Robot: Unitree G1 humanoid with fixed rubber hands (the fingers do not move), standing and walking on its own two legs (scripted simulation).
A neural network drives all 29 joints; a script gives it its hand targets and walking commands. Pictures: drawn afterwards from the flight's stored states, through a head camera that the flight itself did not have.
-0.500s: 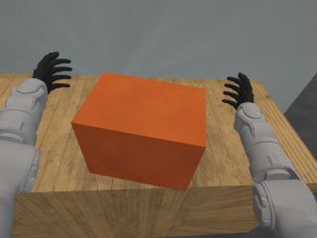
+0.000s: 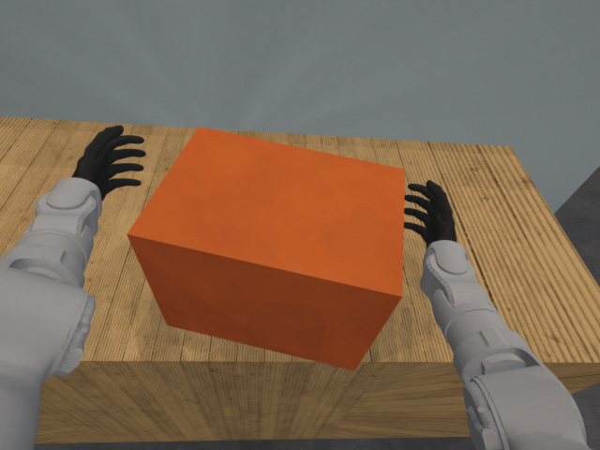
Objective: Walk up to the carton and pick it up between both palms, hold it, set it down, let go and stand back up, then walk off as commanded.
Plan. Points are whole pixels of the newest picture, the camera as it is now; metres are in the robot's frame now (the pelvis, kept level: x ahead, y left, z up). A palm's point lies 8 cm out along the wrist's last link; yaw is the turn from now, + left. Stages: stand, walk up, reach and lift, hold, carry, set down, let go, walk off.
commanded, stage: reach and lift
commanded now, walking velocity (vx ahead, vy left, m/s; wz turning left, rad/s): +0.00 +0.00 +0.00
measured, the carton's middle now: (278, 252) +0.40 +0.01 +0.02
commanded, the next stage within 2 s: none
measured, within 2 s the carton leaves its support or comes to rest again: neither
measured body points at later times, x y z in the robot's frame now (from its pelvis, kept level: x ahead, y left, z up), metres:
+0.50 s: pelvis +0.00 +0.00 +0.00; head +0.03 +0.03 +0.45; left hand +0.45 +0.21 +0.10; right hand +0.39 -0.20 +0.07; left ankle +0.01 +0.12 -0.74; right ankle -0.02 -0.13 -0.74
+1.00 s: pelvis -0.01 +0.01 +0.00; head +0.03 +0.03 +0.45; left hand +0.45 +0.21 +0.10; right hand +0.40 -0.20 +0.08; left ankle +0.01 +0.12 -0.74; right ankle -0.02 -0.13 -0.74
